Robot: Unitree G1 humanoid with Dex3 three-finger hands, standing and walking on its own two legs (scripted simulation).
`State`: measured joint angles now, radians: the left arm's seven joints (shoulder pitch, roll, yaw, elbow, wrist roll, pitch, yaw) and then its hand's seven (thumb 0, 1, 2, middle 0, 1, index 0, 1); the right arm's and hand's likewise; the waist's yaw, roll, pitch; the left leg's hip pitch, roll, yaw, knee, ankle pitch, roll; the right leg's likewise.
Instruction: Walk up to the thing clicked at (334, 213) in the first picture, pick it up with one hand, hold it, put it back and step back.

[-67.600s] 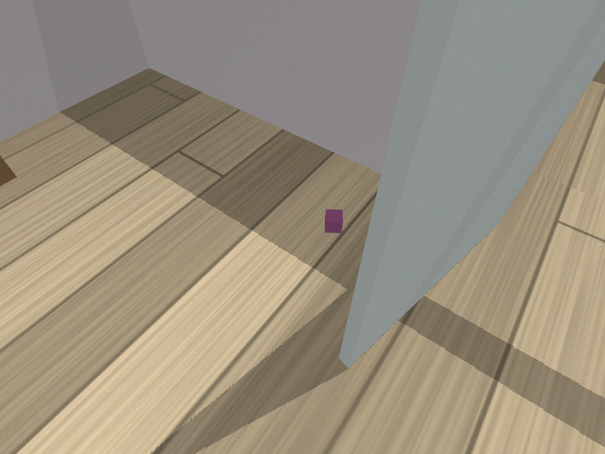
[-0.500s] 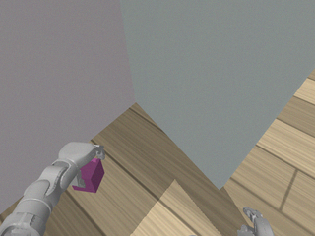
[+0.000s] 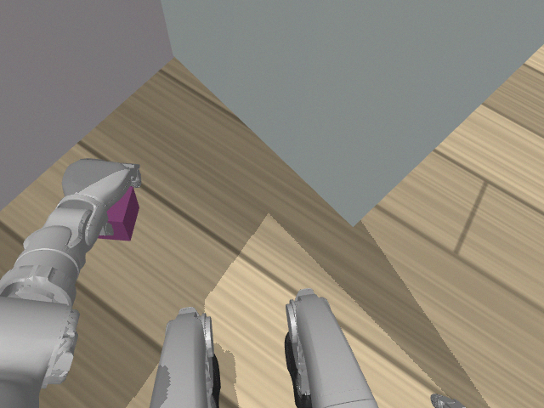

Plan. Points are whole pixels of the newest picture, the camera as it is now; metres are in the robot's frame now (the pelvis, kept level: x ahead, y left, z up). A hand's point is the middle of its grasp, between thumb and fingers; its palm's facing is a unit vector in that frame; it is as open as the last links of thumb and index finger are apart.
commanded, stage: crouch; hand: left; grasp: from above
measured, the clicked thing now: (110, 212) +0.45 +0.23 -0.15
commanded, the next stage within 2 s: lower in 1.34 s
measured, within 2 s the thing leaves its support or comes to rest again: neither
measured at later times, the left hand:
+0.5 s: hand (138, 218) +0.49 +0.22 -0.29, palm faces -0.43 +0.08 -0.90, open 10.2 cm
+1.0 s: hand (147, 219) +0.51 +0.21 -0.36, palm faces -0.46 +0.07 -0.88, open 10.1 cm
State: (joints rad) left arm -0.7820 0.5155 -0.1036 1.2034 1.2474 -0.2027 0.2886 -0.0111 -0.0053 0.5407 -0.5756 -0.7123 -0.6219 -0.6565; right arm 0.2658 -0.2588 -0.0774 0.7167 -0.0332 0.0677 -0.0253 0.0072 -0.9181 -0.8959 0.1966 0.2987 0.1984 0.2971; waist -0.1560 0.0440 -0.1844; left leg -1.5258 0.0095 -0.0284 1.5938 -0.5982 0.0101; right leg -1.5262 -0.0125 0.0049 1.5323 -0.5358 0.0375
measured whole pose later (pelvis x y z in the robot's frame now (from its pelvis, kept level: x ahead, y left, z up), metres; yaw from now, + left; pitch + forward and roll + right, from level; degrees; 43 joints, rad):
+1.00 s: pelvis -0.02 +0.00 -0.21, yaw -4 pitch +36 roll -8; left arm -1.15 0.81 0.01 1.47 1.36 -0.27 0.28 -0.01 0.01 0.49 -0.59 -0.71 -0.64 -0.65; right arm 0.22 -0.27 0.08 0.69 -0.12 0.01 0.12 0.00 -0.93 -0.90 0.20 0.30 0.20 0.30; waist -0.34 0.01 -0.04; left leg -2.24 -0.02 -0.12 2.30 -0.70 0.00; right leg -2.20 -0.01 -0.05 2.18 -0.62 0.05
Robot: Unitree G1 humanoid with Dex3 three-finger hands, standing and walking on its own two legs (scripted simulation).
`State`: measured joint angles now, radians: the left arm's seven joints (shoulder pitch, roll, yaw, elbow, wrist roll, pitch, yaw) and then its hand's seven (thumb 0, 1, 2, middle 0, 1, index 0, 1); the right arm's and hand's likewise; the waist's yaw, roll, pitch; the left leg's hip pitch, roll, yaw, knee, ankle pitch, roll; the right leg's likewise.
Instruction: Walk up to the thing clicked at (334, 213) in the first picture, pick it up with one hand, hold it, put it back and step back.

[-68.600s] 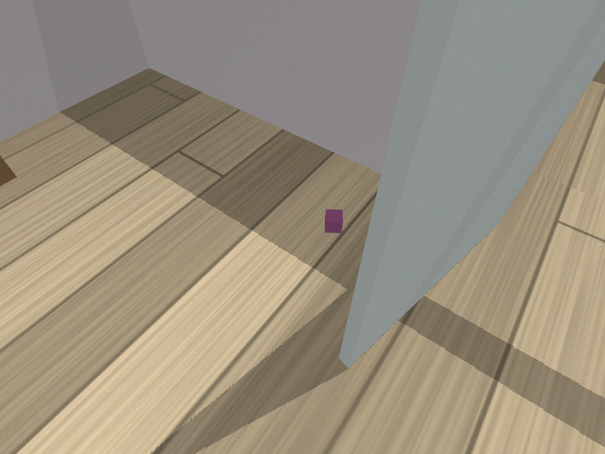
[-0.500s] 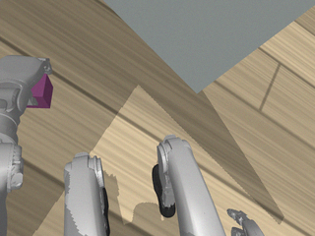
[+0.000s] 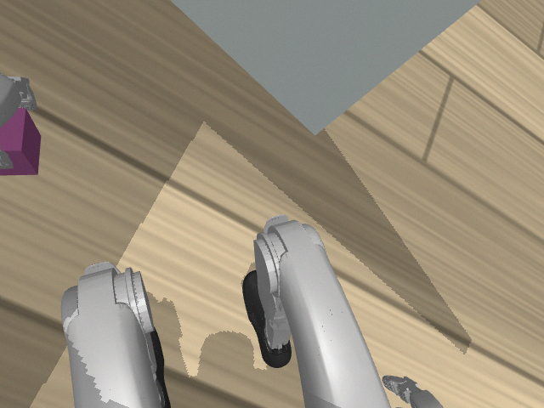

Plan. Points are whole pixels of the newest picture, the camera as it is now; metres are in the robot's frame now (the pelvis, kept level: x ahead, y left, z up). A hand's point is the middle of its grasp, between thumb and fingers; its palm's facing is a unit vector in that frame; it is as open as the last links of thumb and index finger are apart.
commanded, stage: crouch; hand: left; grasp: from above
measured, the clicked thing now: (3, 142) +0.52 +0.26 -0.21
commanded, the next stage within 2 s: lower in 0.34 s
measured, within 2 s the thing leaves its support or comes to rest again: rests again in 1.96 s
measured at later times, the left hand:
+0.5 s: hand (3, 133) +0.53 +0.25 -0.19, palm faces -0.47 +0.04 -0.88, open 10.1 cm
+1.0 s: hand (18, 142) +0.53 +0.25 -0.24, palm faces -0.46 +0.04 -0.89, open 10.2 cm
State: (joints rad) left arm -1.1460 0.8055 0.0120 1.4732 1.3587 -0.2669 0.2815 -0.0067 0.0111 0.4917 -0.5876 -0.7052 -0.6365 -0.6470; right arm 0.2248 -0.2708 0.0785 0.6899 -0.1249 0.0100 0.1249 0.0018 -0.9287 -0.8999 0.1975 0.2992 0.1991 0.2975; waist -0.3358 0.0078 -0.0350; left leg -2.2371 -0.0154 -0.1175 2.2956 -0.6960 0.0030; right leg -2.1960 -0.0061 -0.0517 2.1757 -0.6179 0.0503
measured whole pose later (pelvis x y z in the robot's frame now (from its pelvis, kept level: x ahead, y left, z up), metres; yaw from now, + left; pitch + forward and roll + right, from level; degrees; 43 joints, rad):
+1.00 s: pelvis +0.00 +0.00 -0.05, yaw -4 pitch +33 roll -12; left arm -1.20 0.97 0.02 1.57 1.41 -0.29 0.36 -0.01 -0.03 0.55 -0.57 -0.79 -0.61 -0.74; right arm 0.20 -0.31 0.22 0.62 -0.17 -0.01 0.13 0.00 -0.93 -0.90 0.20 0.30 0.20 0.30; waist -0.41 -0.05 0.09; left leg -2.35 -0.02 -0.19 2.46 -0.69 0.00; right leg -2.28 0.01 -0.10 2.29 -0.60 0.06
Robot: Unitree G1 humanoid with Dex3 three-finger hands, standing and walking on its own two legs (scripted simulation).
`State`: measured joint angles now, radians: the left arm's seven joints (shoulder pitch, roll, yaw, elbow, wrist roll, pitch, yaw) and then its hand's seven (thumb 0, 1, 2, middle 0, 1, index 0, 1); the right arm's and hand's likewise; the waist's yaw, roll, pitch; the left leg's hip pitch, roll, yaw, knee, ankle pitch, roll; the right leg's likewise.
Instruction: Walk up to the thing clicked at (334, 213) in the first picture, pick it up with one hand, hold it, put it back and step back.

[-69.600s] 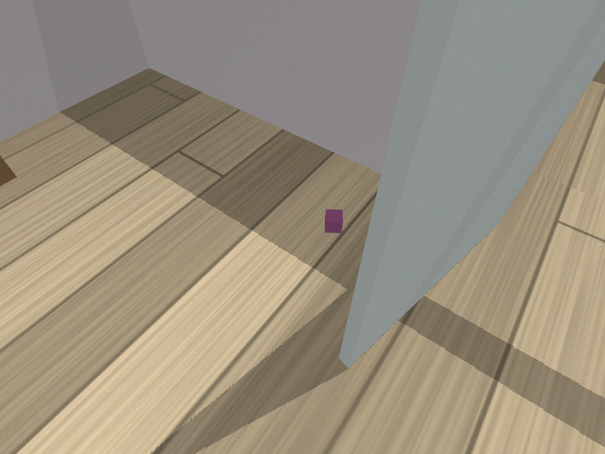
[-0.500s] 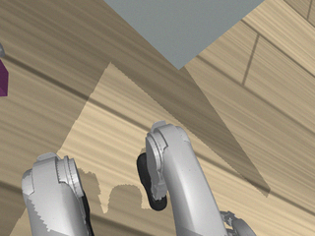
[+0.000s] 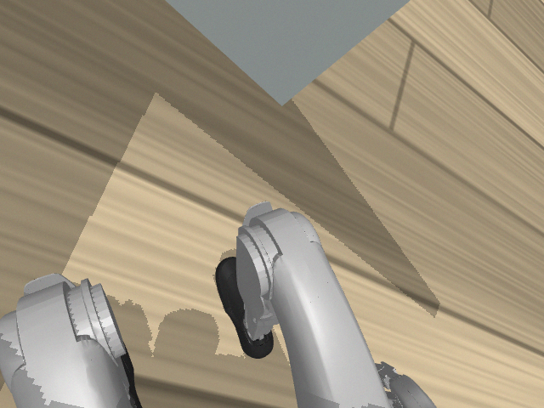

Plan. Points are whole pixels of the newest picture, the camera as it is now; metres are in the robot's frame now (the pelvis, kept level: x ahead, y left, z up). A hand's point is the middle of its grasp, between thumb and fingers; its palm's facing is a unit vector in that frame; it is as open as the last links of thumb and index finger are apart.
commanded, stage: rest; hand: left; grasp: from above
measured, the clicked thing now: out of the picture +0.52 +0.29 -0.24
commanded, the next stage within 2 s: open in 0.84 s
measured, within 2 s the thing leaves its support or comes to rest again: rests again in 0.96 s
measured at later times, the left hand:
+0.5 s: hand out of the picture +0.52 +0.28 -0.22, palm faces -0.46 +0.00 -0.89, open 10.4 cm
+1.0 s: hand out of the picture +0.52 +0.28 -0.23, palm faces -0.47 -0.01 -0.88, open 10.4 cm
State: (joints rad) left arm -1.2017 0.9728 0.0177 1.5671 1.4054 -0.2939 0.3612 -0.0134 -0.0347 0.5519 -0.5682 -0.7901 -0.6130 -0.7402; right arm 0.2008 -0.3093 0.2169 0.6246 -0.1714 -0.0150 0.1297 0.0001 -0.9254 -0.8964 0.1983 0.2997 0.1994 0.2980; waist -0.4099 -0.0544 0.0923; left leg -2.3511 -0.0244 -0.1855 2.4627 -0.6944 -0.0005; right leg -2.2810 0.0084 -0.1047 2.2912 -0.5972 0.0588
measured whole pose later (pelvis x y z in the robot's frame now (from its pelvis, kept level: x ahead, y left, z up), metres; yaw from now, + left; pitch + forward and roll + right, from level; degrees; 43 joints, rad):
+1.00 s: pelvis +0.00 +0.01 -0.01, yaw -3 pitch +29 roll -15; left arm -1.19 1.09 -0.01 1.64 1.38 -0.30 0.43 -0.01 -0.05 0.68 -0.48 -0.88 -0.52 -0.83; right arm 0.14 -0.34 0.35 0.58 -0.20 -0.06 0.11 0.00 -0.92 -0.90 0.20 0.30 0.20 0.30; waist -0.46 -0.11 0.17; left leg -2.35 -0.01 -0.23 2.51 -0.70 0.01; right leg -2.26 0.03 -0.15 2.29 -0.58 0.07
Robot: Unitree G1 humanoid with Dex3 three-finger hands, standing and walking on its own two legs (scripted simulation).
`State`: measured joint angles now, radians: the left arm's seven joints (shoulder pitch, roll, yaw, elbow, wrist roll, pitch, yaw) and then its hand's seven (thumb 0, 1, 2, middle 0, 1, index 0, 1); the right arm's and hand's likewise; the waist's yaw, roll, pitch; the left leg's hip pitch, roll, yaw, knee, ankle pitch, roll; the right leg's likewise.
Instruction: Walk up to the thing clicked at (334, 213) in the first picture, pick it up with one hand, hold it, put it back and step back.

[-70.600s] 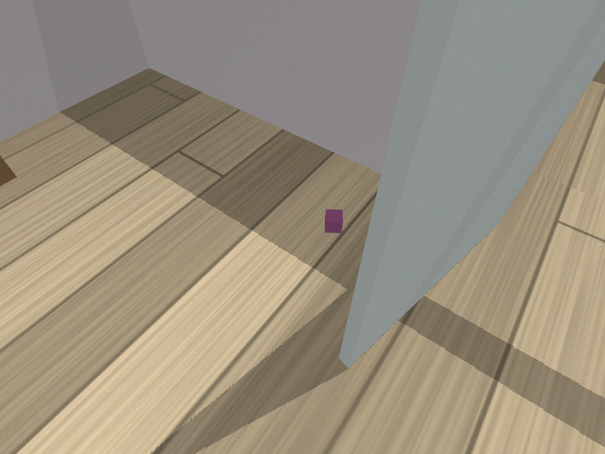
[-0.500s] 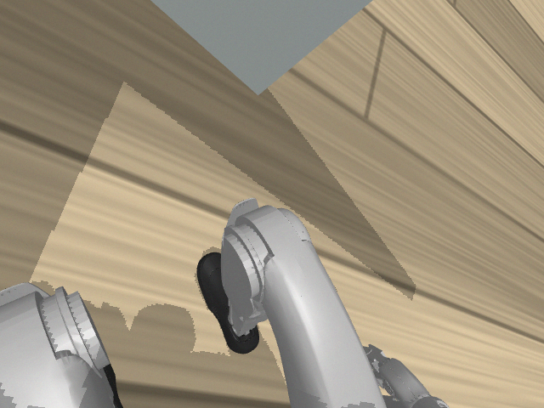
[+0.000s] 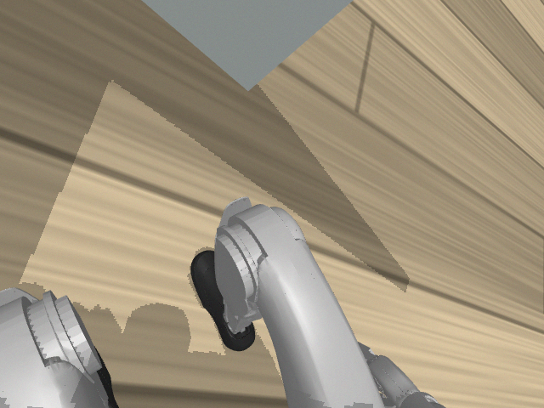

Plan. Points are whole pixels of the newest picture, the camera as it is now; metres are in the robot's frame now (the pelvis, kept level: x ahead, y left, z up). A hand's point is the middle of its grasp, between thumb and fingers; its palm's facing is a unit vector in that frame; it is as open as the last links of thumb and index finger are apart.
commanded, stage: open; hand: left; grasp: from above
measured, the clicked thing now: out of the picture +0.51 +0.31 -0.27
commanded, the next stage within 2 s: withdraw in 0.68 s
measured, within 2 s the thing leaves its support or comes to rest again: neither
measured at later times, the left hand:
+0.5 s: hand out of the picture +0.51 +0.31 -0.23, palm faces -0.47 -0.03 -0.88, open 14.0 cm
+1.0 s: hand out of the picture +0.53 +0.31 -0.21, palm faces -0.37 -0.05 -0.93, open 14.0 cm
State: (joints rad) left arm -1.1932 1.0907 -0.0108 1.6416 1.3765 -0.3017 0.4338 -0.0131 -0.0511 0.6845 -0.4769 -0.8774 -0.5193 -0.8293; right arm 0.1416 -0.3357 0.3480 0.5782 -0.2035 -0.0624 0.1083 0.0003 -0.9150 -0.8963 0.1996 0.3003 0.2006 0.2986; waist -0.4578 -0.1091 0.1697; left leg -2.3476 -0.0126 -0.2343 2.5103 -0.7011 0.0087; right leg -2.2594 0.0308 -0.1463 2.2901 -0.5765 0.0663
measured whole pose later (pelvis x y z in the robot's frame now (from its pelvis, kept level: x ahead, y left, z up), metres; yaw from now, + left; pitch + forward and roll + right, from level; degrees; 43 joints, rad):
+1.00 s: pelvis +0.00 +0.00 +0.00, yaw +0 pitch +31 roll -15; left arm -1.20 1.07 0.04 1.53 1.38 -0.27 0.44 -0.01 -0.51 0.98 -0.08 -1.06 -0.10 -1.03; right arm 0.17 -0.34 0.32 0.57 -0.21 -0.07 0.11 0.00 -0.92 -0.90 0.20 0.30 0.20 0.30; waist -0.44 -0.11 0.15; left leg -2.35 -0.01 -0.23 2.50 -0.71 0.00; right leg -2.27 0.02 -0.15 2.28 -0.59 0.06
